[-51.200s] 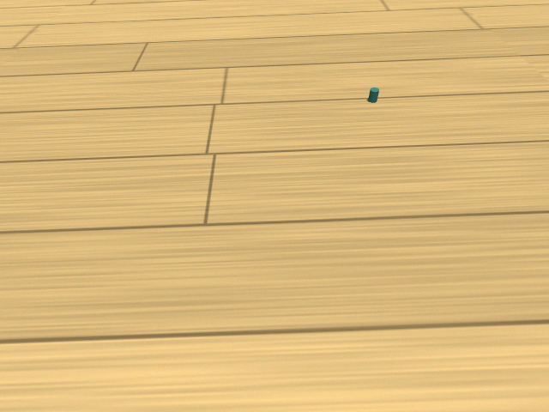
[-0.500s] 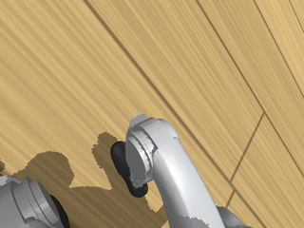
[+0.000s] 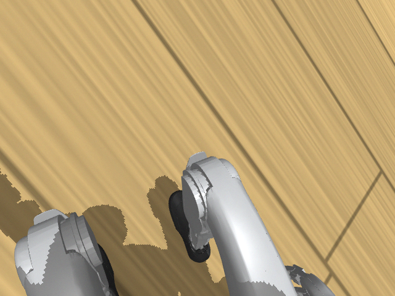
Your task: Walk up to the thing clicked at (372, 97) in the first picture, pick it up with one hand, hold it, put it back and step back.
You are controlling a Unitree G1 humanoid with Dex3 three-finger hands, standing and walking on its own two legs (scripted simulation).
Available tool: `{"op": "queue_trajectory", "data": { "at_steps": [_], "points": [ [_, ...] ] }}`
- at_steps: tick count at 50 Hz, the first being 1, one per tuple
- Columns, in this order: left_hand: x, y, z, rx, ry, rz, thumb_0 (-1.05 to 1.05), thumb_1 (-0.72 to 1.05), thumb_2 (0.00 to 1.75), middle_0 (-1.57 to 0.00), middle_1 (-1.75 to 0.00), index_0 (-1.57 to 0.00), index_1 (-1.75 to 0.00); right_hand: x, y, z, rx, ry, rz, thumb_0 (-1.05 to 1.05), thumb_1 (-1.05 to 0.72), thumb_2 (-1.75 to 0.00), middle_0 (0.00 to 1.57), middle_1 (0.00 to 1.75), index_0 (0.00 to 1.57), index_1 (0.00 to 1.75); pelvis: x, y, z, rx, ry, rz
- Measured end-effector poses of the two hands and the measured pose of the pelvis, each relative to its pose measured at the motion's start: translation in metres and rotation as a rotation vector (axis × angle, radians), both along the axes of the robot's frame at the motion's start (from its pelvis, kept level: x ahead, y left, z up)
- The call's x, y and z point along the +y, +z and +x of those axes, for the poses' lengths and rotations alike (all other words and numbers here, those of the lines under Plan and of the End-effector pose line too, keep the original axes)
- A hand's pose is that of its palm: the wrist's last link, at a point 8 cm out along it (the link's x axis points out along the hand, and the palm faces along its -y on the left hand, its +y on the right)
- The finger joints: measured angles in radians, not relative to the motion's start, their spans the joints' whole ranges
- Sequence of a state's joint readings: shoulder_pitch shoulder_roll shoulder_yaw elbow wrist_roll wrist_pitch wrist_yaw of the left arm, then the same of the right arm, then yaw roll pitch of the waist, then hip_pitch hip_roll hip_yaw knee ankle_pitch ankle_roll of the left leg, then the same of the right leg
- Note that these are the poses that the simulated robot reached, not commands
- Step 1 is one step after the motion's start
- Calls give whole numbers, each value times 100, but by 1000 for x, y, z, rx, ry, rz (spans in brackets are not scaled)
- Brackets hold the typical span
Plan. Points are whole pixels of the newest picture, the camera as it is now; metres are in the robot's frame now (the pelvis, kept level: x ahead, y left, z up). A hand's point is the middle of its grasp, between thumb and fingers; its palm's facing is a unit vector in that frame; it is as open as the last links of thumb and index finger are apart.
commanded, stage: withdraw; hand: left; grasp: from above
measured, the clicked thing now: out of the picture +0.54 +0.30 -0.30
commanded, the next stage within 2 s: home in 0.50 s
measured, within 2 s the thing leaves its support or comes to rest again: neither
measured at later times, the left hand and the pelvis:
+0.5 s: hand out of the picture +0.54 +0.30 -0.14, palm faces -0.43 -0.06 -0.90, open 12.0 cm; pelvis -0.02 +0.00 +0.00, yaw +2 degrees
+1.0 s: hand out of the picture +0.47 +0.34 -0.06, palm faces -0.35 -0.31 -0.88, open 9.1 cm; pelvis +0.00 +0.00 +0.05, yaw +5 degrees
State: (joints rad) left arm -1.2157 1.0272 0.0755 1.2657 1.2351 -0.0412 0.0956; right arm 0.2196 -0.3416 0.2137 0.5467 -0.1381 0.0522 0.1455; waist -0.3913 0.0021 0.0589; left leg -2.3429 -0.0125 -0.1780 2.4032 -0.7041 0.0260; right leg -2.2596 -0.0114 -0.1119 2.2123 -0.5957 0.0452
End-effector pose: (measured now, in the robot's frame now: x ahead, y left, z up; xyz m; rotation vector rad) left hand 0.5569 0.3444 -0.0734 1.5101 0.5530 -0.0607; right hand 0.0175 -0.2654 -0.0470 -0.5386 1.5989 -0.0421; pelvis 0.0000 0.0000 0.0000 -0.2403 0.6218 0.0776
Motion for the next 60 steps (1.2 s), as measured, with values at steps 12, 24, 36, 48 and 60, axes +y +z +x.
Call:
{"op": "queue_trajectory", "data": {
  "at_steps": [12,24,36,48,60],
  "points": [
    [-21,35,-7,106,-136,-81,0,-36,88,-26,-84,-24,-86,-14,27,6,-18,51,-108,0,-91,-91,20,30,20,30,0,23,-14,-11,18,14],
    [-43,-8,-10,49,-156,-39,0,-18,74,-40,-69,-39,-70,-1,5,-18,-8,-2,-85,0,-91,-91,20,30,20,30,0,2,-18,-14,12,21],
    [-9,-6,-27,29,-36,-19,0,-9,74,-40,-67,-39,-68,11,-22,-5,-13,-13,15,0,-90,-90,20,30,20,30,-3,-3,-13,1,11,36],
    [4,57,-74,4,-18,-195,0,31,95,-29,-58,-27,-59,-12,15,51,-99,19,-19,0,-89,-90,20,30,20,30,0,40,-5,35,42,36],
    [0,148,-179,-29,239,-472,0,79,98,-24,-41,-23,-42,16,74,148,-377,42,122,1,-90,-90,20,30,20,30,1,128,2,2,62,98]
  ]
}}
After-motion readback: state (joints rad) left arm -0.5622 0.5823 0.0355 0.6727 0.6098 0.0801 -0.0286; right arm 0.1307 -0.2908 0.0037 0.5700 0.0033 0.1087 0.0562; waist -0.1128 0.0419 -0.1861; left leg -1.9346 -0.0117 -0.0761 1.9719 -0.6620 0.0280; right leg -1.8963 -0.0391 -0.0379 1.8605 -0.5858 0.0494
